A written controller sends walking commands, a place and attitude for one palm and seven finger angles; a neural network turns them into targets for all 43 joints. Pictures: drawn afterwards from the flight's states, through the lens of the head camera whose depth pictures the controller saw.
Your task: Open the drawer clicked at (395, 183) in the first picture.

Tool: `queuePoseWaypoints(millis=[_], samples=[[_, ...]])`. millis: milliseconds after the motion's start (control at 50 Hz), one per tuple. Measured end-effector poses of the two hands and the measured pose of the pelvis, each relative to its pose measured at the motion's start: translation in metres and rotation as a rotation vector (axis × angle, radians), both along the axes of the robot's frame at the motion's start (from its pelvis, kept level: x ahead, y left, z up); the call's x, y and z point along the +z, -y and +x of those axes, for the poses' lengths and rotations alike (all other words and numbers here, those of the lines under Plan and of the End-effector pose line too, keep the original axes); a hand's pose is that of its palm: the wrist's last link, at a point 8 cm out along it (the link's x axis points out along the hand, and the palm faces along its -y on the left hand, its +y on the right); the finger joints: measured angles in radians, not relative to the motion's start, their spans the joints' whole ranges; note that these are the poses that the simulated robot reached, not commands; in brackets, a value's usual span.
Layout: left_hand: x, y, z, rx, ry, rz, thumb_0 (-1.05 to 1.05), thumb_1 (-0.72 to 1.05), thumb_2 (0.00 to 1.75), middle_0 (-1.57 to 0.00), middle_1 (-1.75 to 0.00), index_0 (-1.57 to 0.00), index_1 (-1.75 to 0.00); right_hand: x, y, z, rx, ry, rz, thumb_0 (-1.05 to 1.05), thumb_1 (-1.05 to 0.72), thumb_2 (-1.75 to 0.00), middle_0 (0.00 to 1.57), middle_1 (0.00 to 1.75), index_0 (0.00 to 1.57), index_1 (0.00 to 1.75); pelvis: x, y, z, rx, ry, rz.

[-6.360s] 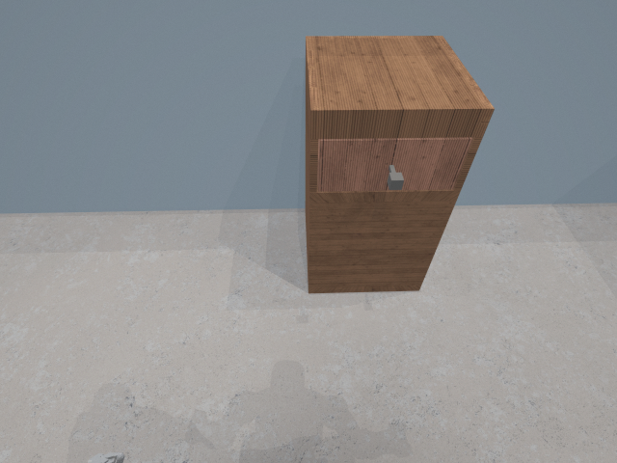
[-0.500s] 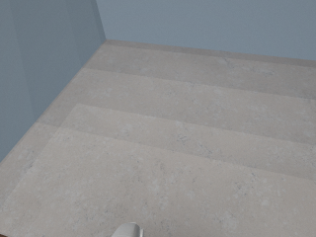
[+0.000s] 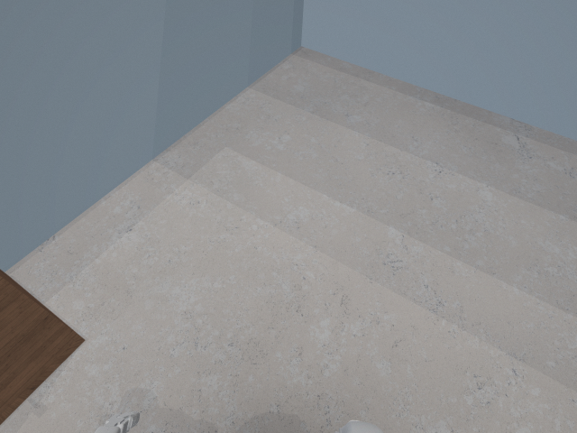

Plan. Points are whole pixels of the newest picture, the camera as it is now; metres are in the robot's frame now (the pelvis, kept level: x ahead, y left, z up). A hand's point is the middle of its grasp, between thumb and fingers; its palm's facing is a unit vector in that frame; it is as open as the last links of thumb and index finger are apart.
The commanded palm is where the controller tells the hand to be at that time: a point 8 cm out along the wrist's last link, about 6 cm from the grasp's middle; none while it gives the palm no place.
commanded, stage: turn to face it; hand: left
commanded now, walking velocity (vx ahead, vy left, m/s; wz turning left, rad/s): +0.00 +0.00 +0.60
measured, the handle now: out of the picture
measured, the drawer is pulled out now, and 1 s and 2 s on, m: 0.00 0.00 0.00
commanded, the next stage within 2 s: take the last steps up to it in 1.54 s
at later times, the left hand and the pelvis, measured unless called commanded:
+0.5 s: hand out of the picture -0.03 +0.18 -0.17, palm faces +0.34 -0.91 -0.25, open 7.4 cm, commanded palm none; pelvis -0.02 -0.02 +0.00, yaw +20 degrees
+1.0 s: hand out of the picture -0.06 +0.22 -0.15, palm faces +0.59 -0.77 -0.25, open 7.4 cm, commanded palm none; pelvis -0.05 -0.02 +0.00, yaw +37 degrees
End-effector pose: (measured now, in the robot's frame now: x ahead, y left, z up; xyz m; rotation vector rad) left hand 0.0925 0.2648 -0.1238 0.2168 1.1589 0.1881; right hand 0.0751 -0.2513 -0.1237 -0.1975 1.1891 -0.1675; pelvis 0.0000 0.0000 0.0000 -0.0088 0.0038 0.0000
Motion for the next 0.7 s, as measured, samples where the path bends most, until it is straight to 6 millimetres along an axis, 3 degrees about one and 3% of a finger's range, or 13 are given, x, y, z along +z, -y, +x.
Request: queuePoseWaypoints(millis=[140,240,360,460,600,700], samples=[[0.012,0.032,0.005,0.025,0.115,0.031,0.0,0.91,0.89,-0.2,-0.3,-0.2,-0.3,-0.026,0.025,-0.009,0.026,-0.045,0.045,0.0,-0.91,-0.9,0.2,0.3,0.2,0.3,-0.011,0.028,-0.007,0.088,-0.003,0.019],[0.021,0.048,-0.027,0.09,0.107,0.031,0.0,0.9,0.89,-0.21,-0.3,-0.2,-0.3,-0.026,0.038,-0.003,0.084,-0.08,0.047,0.01,-0.91,-0.9,0.2,0.3,0.2,0.3,-0.003,0.038,-0.011,0.169,0.019,0.037],[0.014,0.054,-0.075,0.192,0.041,0.009,0.0,0.9,0.89,-0.21,-0.3,-0.21,-0.3,-0.018,0.038,0.013,0.17,-0.101,0.032,0.0,-0.91,-0.9,0.2,0.3,0.2,0.3,0.002,0.04,-0.014,0.252,0.025,0.049],[0.0,0.046,-0.127,0.295,-0.029,-0.021,0.0,0.9,0.89,-0.21,-0.3,-0.21,-0.3,-0.011,0.017,0.041,0.277,-0.09,0.002,0.01,-0.91,-0.9,0.2,0.3,0.2,0.3,-0.001,0.031,-0.021,0.321,0.02,0.042],[-0.035,0.015,-0.205,0.456,-0.136,-0.054,0.0,0.9,0.89,-0.21,-0.3,-0.21,-0.3,-0.001,-0.041,0.088,0.442,0.048,-0.043,0.0,-0.91,-0.9,0.2,0.3,0.2,0.3,-0.018,0.005,-0.035,0.404,0.016,0.021],[-0.024,0.001,-0.221,0.514,-0.133,-0.052,0.0,0.91,0.89,-0.2,-0.3,-0.2,-0.3,0.014,-0.066,0.091,0.5,0.083,-0.048,0.0,-0.91,-0.9,0.2,0.3,0.2,0.3,-0.006,-0.003,-0.042,0.459,0.02,-0.008]])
